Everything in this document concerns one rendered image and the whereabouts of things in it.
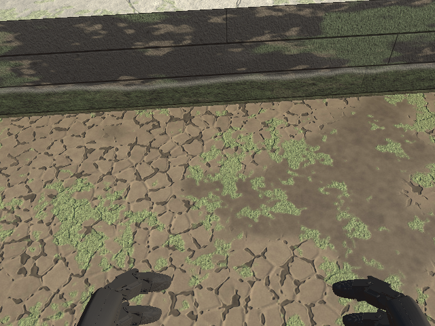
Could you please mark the left robot hand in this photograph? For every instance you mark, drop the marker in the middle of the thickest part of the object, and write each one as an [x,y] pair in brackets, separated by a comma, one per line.
[106,306]

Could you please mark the right robot hand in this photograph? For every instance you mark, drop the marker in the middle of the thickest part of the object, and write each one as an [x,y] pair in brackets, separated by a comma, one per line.
[401,310]

